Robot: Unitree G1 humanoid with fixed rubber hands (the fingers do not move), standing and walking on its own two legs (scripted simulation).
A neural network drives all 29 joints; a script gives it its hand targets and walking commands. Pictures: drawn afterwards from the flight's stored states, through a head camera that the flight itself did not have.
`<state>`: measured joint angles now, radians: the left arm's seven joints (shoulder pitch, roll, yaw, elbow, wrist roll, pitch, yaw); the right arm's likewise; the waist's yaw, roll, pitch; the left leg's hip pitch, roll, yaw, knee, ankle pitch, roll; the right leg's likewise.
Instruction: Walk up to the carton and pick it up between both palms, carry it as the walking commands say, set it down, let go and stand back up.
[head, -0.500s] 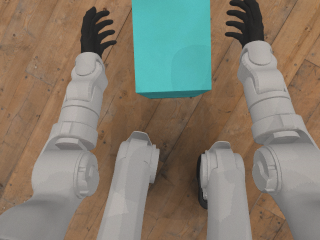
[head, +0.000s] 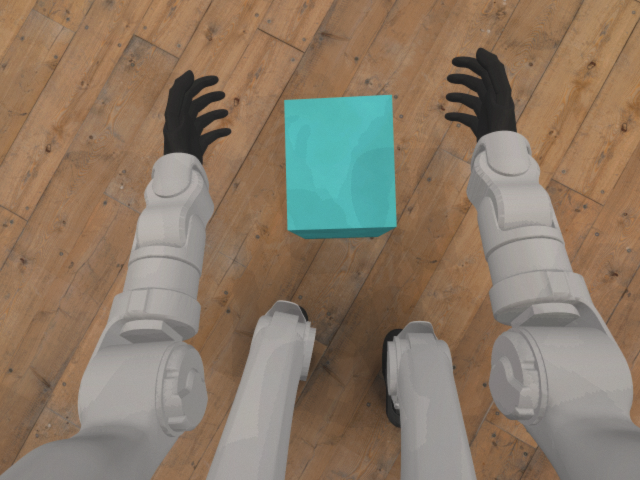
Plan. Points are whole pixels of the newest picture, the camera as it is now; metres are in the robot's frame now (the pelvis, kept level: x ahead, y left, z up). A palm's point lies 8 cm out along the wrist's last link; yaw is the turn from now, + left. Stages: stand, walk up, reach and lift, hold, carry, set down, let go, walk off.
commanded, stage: set down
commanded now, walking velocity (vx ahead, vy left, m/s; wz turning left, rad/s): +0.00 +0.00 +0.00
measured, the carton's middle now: (339, 181) +0.50 +0.05 -0.41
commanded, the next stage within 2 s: let go in 0.42 s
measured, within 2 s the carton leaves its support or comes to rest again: neither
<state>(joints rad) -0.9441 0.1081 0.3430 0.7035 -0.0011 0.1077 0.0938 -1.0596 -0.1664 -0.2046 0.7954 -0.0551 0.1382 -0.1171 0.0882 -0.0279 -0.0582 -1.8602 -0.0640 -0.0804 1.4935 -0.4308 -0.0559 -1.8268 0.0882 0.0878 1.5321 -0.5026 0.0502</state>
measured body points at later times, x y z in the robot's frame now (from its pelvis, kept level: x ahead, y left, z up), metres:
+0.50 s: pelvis +0.02 +0.00 +0.11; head +0.31 +0.02 +0.46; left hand +0.47 +0.22 -0.01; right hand +0.52 -0.12 +0.00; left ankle +0.10 +0.13 -0.52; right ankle +0.07 -0.13 -0.52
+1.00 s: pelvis +0.08 +0.01 +0.19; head +0.24 +0.01 +0.61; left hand +0.34 +0.25 +0.09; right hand +0.38 -0.18 +0.08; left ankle +0.10 +0.13 -0.52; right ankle +0.07 -0.13 -0.52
